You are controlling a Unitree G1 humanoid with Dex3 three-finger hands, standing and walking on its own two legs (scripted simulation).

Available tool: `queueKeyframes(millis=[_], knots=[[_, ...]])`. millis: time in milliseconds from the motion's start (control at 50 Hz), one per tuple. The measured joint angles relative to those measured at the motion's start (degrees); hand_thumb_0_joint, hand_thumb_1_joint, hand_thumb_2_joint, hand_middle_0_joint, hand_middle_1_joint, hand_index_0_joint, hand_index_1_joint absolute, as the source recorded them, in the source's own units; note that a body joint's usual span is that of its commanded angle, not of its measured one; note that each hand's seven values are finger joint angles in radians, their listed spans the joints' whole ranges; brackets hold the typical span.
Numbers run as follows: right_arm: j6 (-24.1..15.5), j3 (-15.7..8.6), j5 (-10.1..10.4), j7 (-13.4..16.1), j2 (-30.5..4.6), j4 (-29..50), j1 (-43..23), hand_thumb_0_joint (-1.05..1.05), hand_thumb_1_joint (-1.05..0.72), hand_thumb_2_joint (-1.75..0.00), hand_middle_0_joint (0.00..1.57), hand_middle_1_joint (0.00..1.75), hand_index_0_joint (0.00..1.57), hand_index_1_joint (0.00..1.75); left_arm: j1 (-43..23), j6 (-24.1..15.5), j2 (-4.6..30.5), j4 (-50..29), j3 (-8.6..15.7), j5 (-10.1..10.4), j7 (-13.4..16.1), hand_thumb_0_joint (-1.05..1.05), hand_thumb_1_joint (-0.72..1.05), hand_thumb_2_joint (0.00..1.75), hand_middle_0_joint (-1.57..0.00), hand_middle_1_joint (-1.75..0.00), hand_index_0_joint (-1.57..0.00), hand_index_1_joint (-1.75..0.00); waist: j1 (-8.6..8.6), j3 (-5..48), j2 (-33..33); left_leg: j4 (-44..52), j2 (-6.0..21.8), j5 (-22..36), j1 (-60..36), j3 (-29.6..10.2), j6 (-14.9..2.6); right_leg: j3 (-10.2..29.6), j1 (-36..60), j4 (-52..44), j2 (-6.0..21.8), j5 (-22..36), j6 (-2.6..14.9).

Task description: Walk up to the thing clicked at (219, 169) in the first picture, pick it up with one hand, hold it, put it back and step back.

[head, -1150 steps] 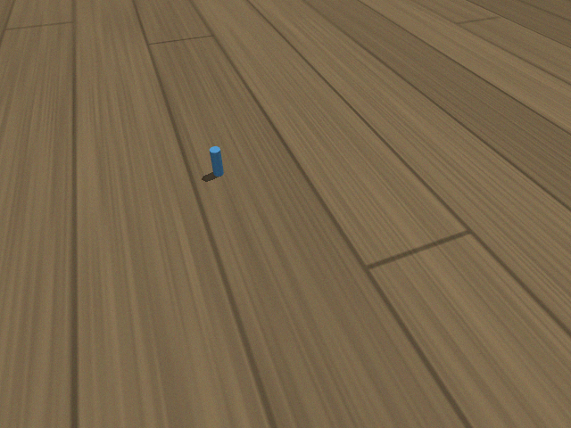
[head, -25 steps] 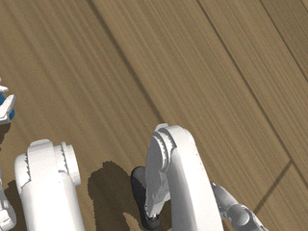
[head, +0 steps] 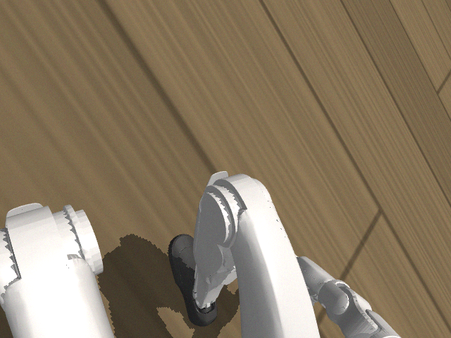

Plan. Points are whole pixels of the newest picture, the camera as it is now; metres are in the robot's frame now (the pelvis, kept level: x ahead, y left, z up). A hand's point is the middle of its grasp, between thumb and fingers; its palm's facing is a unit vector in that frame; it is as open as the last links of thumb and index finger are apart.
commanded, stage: lower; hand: left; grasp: from the side
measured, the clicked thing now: out of the picture +0.42 +0.31 -0.18
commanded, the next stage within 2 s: loosen in 0.54 s
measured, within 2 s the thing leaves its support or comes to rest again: rests again in 0.46 s
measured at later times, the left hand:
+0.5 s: hand out of the picture +0.42 +0.29 -0.18, palm faces +0.37 -0.93 +0.00, open 7.2 cm
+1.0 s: hand out of the picture +0.43 +0.29 -0.17, palm faces +0.36 -0.93 +0.01, open 9.7 cm
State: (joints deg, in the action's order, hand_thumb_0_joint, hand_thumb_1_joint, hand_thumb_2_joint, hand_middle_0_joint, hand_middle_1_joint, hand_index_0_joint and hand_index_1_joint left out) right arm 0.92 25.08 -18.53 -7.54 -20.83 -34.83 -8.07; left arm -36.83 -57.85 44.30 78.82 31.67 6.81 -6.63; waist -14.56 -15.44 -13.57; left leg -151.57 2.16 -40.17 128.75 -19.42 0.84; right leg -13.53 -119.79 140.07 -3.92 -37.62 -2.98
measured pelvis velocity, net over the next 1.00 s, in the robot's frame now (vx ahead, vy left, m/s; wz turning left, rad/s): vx -0.01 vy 0.01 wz -0.04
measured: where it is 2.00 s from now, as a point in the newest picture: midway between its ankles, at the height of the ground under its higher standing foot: (141, 321)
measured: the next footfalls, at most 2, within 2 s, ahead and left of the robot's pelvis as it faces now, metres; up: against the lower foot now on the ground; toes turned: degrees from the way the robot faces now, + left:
none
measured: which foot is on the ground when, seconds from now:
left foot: down 0.00-1.00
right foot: down 0.00-1.00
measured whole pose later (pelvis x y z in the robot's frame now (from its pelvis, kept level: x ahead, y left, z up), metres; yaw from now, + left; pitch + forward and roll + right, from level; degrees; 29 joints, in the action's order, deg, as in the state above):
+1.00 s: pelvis -0.01 +0.01 +0.00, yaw -2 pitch +11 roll -18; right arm 1.0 29.9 -20.3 -7.8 -21.3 -32.3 -10.5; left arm -36.4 -62.7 48.8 81.6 29.7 7.2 -3.1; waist -14.5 -18.1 -16.6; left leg -153.5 2.5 -41.0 127.2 -22.8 0.1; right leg -15.9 -117.2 138.9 -5.6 -36.7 -4.0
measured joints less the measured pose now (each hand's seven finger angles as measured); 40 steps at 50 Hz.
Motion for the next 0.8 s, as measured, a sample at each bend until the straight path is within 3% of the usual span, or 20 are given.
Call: queueKeyframes(millis=[400,720,800], knots=[[0.0,3.0,-1.5,-0.3,-0.2,1.5,-1.9,0.00,-0.91,-0.90,0.20,0.30,0.20,0.30,0.2,-2.5,2.6,1.8,-1.0,-0.9,4.1,0.00,-0.06,1.09,-0.87,-1.02,-0.91,-1.04,-0.01,-2.1,-2.0,-1.0,0.0,-0.7,-1.0,-2.1,-0.15,-1.4,1.6,-0.7,-0.8,0.2,-0.59],[-0.1,4.4,-2.0,-0.2,-0.3,2.0,-2.9,0.00,-0.91,-0.90,0.20,0.30,0.20,0.30,1.2,-3.8,3.9,3.0,-1.1,-0.3,4.3,0.00,-0.06,1.08,-0.87,-1.02,-0.91,-1.04,0.14,-3.1,-3.1,-1.9,0.2,-0.8,-1.4,-3.1,-0.27,-2.1,2.0,-0.6,-1.4,0.8,-0.95],[-0.3,4.6,-2.0,-0.2,-0.3,2.0,-2.8,0.00,-0.91,-0.90,0.20,0.30,0.20,0.30,1.3,-4.2,3.9,2.6,-0.8,0.1,4.2,0.00,-0.03,1.00,-0.87,-0.98,-0.91,-1.00,0.18,-3.2,-3.4,-2.0,0.3,-0.8,-1.4,-3.2,-0.37,-2.1,2.2,-0.7,-1.5,0.9,-1.03]])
